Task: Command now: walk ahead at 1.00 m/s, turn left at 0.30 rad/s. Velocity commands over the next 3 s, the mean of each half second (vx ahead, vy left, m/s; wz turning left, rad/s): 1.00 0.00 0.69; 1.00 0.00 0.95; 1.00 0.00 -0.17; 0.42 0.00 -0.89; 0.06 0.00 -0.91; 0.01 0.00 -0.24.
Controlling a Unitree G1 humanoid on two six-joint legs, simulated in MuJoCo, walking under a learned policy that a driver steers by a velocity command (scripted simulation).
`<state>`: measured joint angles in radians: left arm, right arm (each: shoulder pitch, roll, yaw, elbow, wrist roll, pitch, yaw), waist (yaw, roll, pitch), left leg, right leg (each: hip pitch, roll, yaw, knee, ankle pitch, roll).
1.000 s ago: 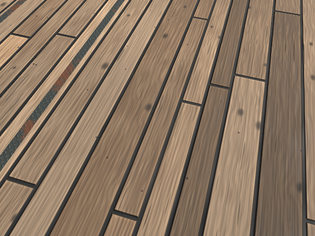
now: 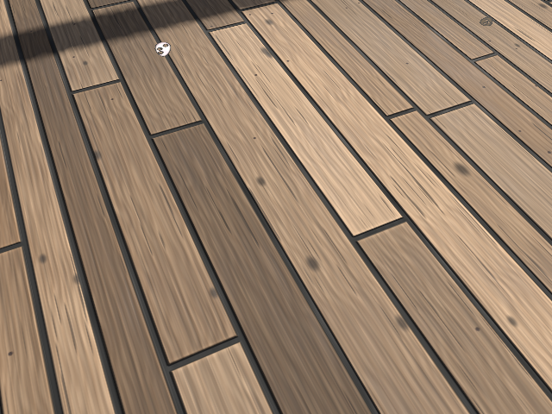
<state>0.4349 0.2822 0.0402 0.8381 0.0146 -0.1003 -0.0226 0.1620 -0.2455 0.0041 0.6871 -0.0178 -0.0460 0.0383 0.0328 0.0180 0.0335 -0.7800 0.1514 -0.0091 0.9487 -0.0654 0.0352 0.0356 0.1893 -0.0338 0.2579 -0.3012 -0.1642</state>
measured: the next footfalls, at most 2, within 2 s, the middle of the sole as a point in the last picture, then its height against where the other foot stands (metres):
left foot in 0.18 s outside the picture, level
right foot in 0.60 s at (280, 287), level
